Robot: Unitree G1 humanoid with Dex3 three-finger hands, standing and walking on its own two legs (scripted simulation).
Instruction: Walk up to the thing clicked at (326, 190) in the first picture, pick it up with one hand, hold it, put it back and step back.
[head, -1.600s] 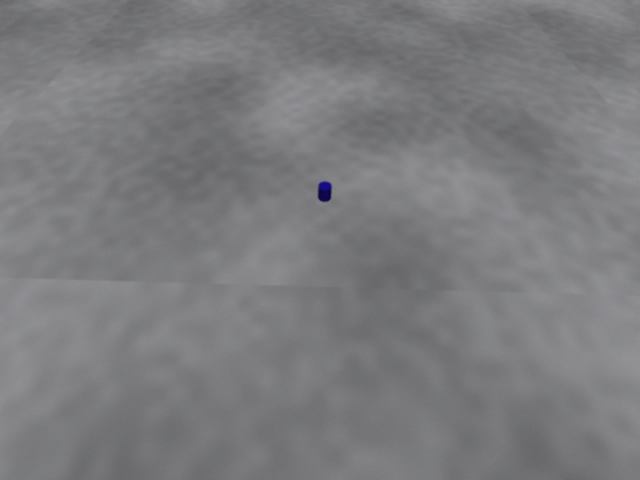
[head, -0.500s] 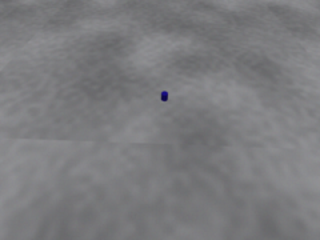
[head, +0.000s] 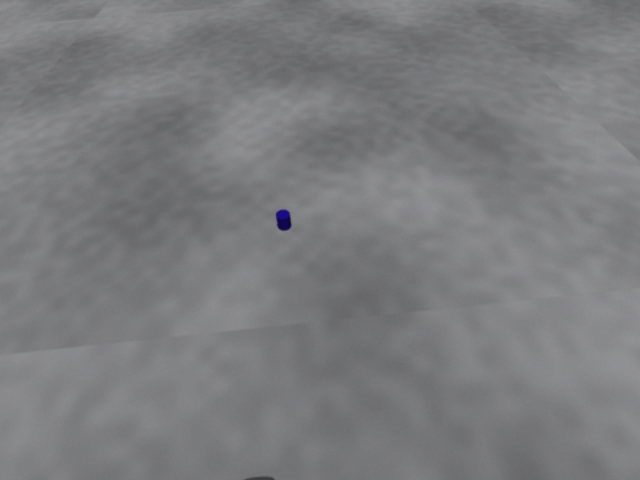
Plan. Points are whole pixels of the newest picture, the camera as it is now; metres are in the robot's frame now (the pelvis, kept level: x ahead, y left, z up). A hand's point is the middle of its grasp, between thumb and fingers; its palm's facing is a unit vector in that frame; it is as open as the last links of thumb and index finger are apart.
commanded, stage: walk up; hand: left
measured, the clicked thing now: (283, 220) +1.24 +0.20 -0.73
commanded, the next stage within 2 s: none
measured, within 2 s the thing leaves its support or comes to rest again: neither
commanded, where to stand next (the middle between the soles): +0.84 +0.00 m, yaw -5 degrees
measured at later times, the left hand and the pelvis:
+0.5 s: hand (153, 364) +0.32 +0.30 -0.14, palm faces -0.11 -0.93 -0.34, open 7.4 cm; pelvis +0.25 +0.03 +0.01, yaw -4 degrees
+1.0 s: hand (201, 268) +0.50 +0.24 -0.11, palm faces -0.08 -0.91 -0.41, open 7.4 cm; pelvis +0.45 -0.03 +0.01, yaw -5 degrees
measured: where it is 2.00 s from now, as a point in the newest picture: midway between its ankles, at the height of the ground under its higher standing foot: (327, 312)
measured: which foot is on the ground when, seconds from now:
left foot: up 0.00-0.28, down 0.30-0.74, up 0.76-1.00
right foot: down 0.00-0.34, up 0.36-0.70, down 0.72-1.00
